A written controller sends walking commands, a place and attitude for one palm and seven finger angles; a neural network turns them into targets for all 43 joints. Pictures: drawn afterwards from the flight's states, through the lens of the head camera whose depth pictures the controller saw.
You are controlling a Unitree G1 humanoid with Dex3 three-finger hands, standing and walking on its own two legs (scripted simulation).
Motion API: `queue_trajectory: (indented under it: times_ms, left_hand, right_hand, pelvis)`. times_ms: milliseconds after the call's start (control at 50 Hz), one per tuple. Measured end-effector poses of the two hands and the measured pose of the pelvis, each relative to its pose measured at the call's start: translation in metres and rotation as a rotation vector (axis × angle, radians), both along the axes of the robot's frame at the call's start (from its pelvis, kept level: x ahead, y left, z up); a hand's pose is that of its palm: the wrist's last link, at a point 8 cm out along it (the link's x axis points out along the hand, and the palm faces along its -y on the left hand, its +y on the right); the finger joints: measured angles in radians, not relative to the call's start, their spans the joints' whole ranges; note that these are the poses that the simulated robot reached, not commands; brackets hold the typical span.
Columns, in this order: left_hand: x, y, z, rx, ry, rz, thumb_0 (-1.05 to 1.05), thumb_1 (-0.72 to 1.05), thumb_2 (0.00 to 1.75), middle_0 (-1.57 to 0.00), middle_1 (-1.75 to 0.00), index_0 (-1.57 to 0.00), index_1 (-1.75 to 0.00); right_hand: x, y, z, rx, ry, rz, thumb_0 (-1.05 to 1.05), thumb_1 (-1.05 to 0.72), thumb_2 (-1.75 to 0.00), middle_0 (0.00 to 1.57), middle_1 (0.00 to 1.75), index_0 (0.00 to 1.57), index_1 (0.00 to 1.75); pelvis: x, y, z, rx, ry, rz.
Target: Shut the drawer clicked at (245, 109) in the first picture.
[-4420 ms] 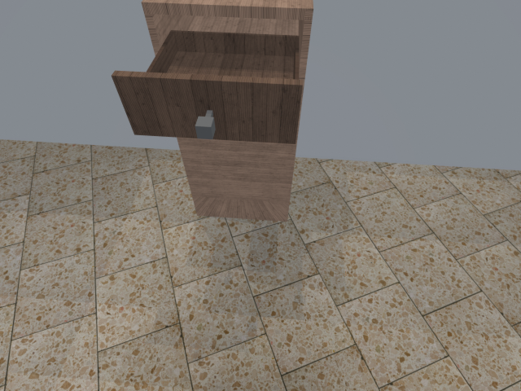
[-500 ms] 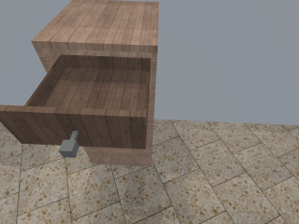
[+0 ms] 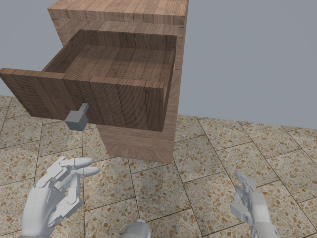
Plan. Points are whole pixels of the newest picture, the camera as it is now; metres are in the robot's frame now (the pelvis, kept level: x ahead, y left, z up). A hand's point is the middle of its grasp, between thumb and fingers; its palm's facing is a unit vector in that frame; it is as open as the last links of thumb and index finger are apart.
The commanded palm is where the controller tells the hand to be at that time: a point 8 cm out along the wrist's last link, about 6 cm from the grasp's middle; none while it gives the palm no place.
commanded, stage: raise the hand and make a fist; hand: left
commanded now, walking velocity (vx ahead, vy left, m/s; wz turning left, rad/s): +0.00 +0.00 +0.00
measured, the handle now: (80, 115) +0.35 +0.24 +0.13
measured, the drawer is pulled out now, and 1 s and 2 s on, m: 0.29 0.29 0.29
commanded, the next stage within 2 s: bring the fist close to the handle in 1.32 s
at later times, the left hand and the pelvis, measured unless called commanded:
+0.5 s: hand (68, 190) +0.17 +0.18 +0.15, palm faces -0.06 -0.99 -0.08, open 3.1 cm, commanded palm +0.13 +0.25 +0.17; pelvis +0.02 +0.02 +0.04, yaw -2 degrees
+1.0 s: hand (24, 168) +0.17 +0.21 +0.23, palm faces +0.03 -0.99 -0.17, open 3.3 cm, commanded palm +0.12 +0.26 +0.23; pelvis +0.02 +0.02 +0.06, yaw -1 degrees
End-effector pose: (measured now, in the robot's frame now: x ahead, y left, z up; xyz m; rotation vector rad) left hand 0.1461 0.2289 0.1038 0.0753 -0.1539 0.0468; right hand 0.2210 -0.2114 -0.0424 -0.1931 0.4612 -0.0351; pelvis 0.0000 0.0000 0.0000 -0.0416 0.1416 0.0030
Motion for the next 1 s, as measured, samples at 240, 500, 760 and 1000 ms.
queue_trajectory:
  times_ms: [240,500,760,1000]
  left_hand:
    - [0.027,0.013,0.018,-0.005,0.223,0.007,0.02,0.90,0.90,-0.85,-1.00,-0.85,-1.01]
    - [0.010,0.009,0.046,0.014,0.158,-0.101,0.02,0.90,0.90,-1.11,-1.28,-1.11,-1.29]
    - [0.001,0.022,0.091,0.045,0.097,-0.049,0.01,0.90,0.90,-1.34,-1.53,-1.35,-1.54]
    - [0.002,0.036,0.131,0.094,0.019,-0.024,0.02,0.90,0.90,-1.40,-1.59,-1.40,-1.60]
  right_hand:
    - [-0.077,-0.019,-0.008,0.048,0.197,-0.235,0.02,-0.90,-0.90,0.21,0.30,0.21,0.30]
    - [-0.031,-0.015,0.034,0.000,-0.033,-0.160,0.02,-0.90,-0.90,0.20,0.30,0.20,0.30]
    - [0.008,0.041,0.068,0.093,-0.173,0.001,0.02,-0.90,-0.90,0.20,0.30,0.20,0.30]
    - [-0.010,0.029,0.066,0.076,-0.153,0.002,0.02,-0.90,-0.90,0.21,0.30,0.21,0.30]
  pelvis:
    - [0.018,0.001,0.028,0.032,-0.048,-0.053]
    - [0.021,0.018,0.038,0.016,-0.081,-0.032]
    - [0.023,0.023,0.049,0.011,-0.153,-0.017]
    - [0.018,0.016,0.058,0.013,-0.194,-0.012]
